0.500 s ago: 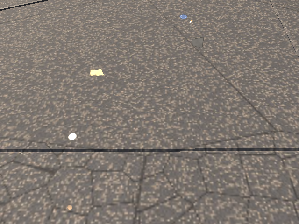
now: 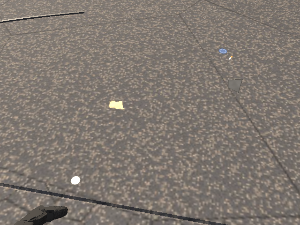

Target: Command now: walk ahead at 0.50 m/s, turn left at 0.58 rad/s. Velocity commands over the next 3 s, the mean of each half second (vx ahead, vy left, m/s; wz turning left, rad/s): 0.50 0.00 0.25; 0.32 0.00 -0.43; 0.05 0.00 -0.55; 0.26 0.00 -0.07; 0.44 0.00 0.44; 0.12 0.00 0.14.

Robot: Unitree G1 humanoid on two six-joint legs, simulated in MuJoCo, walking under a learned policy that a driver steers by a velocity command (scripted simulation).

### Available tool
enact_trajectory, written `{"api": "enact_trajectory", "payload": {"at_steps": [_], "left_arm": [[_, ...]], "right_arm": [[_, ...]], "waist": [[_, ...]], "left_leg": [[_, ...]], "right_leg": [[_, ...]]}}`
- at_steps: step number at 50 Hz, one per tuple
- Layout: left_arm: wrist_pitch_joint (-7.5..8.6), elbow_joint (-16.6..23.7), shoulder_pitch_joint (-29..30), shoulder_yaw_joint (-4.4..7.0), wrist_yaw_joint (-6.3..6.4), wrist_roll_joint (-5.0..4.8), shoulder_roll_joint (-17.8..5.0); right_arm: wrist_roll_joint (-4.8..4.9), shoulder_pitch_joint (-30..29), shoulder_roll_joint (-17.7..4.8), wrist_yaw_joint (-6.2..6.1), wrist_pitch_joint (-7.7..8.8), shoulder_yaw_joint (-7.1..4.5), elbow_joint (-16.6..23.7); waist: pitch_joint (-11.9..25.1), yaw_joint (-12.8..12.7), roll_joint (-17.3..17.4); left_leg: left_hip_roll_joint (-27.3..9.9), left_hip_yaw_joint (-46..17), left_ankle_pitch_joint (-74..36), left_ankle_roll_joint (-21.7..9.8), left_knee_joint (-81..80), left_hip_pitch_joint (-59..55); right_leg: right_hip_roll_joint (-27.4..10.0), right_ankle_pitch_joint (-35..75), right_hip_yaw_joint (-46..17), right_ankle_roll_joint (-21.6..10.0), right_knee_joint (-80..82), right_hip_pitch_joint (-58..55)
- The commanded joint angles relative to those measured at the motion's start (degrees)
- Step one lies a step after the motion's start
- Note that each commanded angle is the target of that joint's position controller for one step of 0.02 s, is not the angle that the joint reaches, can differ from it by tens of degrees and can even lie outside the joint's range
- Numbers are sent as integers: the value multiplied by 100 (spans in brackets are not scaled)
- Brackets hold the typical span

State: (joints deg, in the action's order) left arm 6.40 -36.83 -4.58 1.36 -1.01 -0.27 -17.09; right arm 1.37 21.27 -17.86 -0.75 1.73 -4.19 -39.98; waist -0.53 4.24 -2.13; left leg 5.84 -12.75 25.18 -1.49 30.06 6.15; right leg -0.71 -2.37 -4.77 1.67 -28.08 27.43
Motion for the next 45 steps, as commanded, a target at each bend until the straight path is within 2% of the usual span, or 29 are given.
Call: {"api": "enact_trajectory", "payload": {"at_steps": [1, 2, 3, 4, 5, 6, 7, 9, 13, 17, 19, 21, 23, 24, 25, 26, 27, 28, 29, 30, 31, 33, 35, 36, 38, 40, 42, 45], "left_arm": [[96, 94, -1709, 506, 105, 75, -1293], [17, -116, -1942, 605, 29, 133, -1687], [11, 62, -1631, 484, 8, 61, -1082], [-17, 53, -1448, 402, 30, 40, -801], [-32, 36, -1254, 350, 20, 99, -682], [-42, -44, -1149, 315, 18, 119, -554], [-24, -97, -1114, 290, 31, 138, -495], [25, -240, -1188, 282, 27, 79, -425], [11, -486, -1313, 356, 38, -4, -691], [-84, -709, -1517, 369, 56, -70, -853], [-144, -859, -1787, 362, 46, -122, -882], [-215, -958, -1900, 380, 55, -153, -960], [-281, -1002, -1849, 419, 88, -170, -1086], [-299, -994, -1735, 420, 104, -183, -1113], [-291, -977, -1732, 367, 109, -150, -976], [-259, -780, -1644, 214, 107, 4, -585], [-177, -671, -2352, 33, 108, -52, 35], [-142, -763, -2071, 198, 106, -191, -604], [-139, -628, -1642, 289, 100, -270, -816], [-162, -603, -1432, 290, 122, -224, -746], [-206, -592, -1340, 312, 127, -150, -684], [-356, -648, -1501, 310, 123, -159, -452], [-478, -564, -1467, 314, 143, -112, -320], [-508, -478, -1366, 309, 147, -79, -279], [-517, -343, -1141, 269, 84, -35, -177], [-506, -196, -770, 227, -26, -22, -94], [-521, -31, -527, 255, -130, -18, -171], [-591, 186, -406, 368, -225, 9, -423]], "right_arm": [[-168, -8, 32, 20, 74, 69, 464], [93, 628, 20, 35, 139, 101, 690], [154, 445, -583, 0, 114, -24, 476], [81, -128, -766, 2, 86, -84, 525], [-3, -386, -669, -13, 66, -71, 541], [-50, -577, -577, -4, 79, -75, 599], [-20, -564, -477, 27, 78, -65, 610], [-10, -533, -290, 57, 59, -25, 559], [-96, -1090, -70, 104, 103, 93, 696], [-58, -1790, 43, 218, 213, 174, 797], [-34, -2158, 22, 258, 259, 172, 908], [-8, -2327, -73, 305, 311, 138, 994], [-13, -2104, -252, 323, 362, 58, 955], [-40, -1646, -388, 298, 375, -26, 822], [-88, -879, -647, 235, 366, -167, 591], [-203, 167, -1082, 146, 334, -296, 446], [-253, 336, -1410, 139, 274, -335, 390], [-200, 296, -852, 146, 267, -211, 379], [-136, -35, -617, 140, 283, -124, 344], [-132, -388, -438, 155, 305, -66, 325], [-150, -661, -264, 177, 334, -24, 297], [-228, -983, -156, 185, 427, -23, 228], [-239, -1193, -272, 150, 495, -73, 144], [-240, -1240, -354, 116, 497, -103, 97], [-224, -1289, -483, 32, 441, -144, 30], [-195, -1240, -593, -48, 360, -171, -33], [-134, -1117, -720, -90, 286, -208, -122], [30, -1153, -865, -102, 174, -278, -173]], "waist": [[1513, -954, -261], [1743, -552, -2260], [1141, -735, -1152], [579, -843, -621], [328, -766, -191], [93, -705, -194], [34, -604, -372], [56, -549, -457], [-58, -604, -206], [-193, -851, -218], [-287, -963, -212], [-349, -918, -269], [-242, -666, -330], [14, -350, -295], [554, 13, -198], [1473, 437, 401], [2205, 83, 1882], [1857, 278, 1319], [1038, 191, 1153], [661, 15, 901], [354, -144, 885], [106, -429, 897], [-66, -615, 731], [-108, -645, 697], [-83, -608, 693], [-32, -449, 661], [69, -368, 628], [121, -426, 666]], "left_leg": [[-381, -93, 108, -230, 2353, 1568], [-60, 366, 1084, -21, 4016, 3543], [-443, 150, 543, 84, 4660, 3979], [-599, 330, -15, 100, 4703, 3999], [-765, 424, -397, 114, 4510, 3717], [-881, 403, -614, 112, 4195, 3613], [-986, 438, -745, 97, 3978, 3349], [-983, 576, -791, 112, 3584, 3206], [-1107, 773, -1386, 181, 2284, 3448], [-1031, 1124, -2322, 190, 953, 3006], [-916, 1221, -2387, 175, 540, 2763], [-824, 1194, -2222, 87, 214, 2613], [-718, 1197, -2028, -49, -113, 2089], [-608, 1288, -2118, -165, -375, 1313], [-646, 1274, -2214, -315, -395, 62], [-1778, 146, -2290, -684, -164, -1647], [-3069, -2199, -1232, -1464, -722, -3024], [-2926, -2452, -401, -1410, -1123, -2580], [-2739, -1589, -488, -1207, -1254, -1927], [-2482, -986, -904, -1086, -1423, -1270], [-2280, -511, -1297, -1023, -1624, -726], [-2109, 190, -2281, -974, -1954, 5], [-2127, 848, -4027, -1014, -1931, 323], [-2117, 1113, -4478, -1007, -1914, 380], [-1966, 1652, -4648, -936, -1876, 424], [-1873, 2003, -4640, -863, -1796, 404], [-1987, 2070, -4606, -813, -1630, 119], [-2213, 2071, -4631, -684, -1081, -285]], "right_leg": [[-1458, -755, -1375, -647, 133, -3406], [-2474, -2763, -4419, -1531, 1054, -4385], [-2288, -3781, -4300, -1399, 1330, -3953], [-2018, -3281, -3219, -1183, 1300, -3360], [-1725, -2300, -2433, -1101, 1288, -2766], [-1485, -1593, -1897, -1134, 1351, -2403], [-1320, -1173, -1481, -1109, 1460, -2152], [-1212, -628, -1045, -1233, 1628, -2093], [-1320, 157, -585, -1436, 1888, -2286], [-1144, 412, -11, -1293, 1928, -2274], [-1191, 480, -82, -1277, 1852, -2301], [-1327, 610, -248, -1231, 1694, -2491], [-1406, 999, -361, -1116, 1368, -2615], [-1267, 1640, -225, -994, 868, -2500], [-957, 1905, -6, -825, -63, -2117], [-583, 403, 239, -573, -1810, -972], [213, -3008, 297, -265, -3625, 920], [-13, -3048, -262, -250, -4316, 1468], [-234, -2538, -192, -283, -4419, 1747], [-438, -2083, -90, -254, -4280, 1590], [-564, -1762, -89, -218, -4054, 1421], [-660, -1433, -104, -126, -3871, 858], [-596, -1338, -47, 21, -3634, 788], [-580, -1171, -4, 80, -3343, 824], [-560, -478, 178, 104, -2538, 638], [-467, 192, 386, 47, -1725, 313], [-409, 367, 442, -41, -1253, 169], [-318, -207, 544, -281, -915, 94]]}}
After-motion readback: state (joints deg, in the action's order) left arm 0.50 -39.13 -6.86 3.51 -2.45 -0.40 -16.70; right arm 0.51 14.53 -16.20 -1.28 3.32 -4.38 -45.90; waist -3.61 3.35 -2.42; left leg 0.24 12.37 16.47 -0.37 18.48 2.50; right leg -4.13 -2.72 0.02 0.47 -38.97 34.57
